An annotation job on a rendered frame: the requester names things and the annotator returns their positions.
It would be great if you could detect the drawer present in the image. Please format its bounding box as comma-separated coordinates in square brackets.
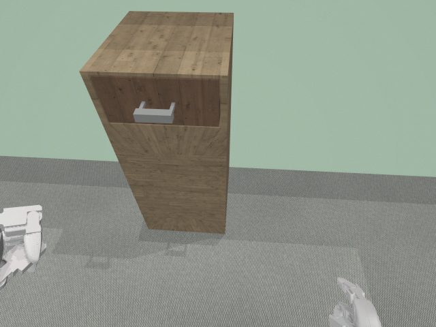
[90, 75, 220, 127]

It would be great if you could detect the cabinet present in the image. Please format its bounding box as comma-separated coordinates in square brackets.
[79, 11, 234, 234]

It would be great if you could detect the robot right hand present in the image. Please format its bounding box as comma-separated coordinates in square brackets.
[329, 277, 382, 327]

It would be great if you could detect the robot left hand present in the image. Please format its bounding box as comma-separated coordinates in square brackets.
[0, 205, 46, 290]

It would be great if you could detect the handle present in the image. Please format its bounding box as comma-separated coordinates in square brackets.
[133, 102, 176, 123]

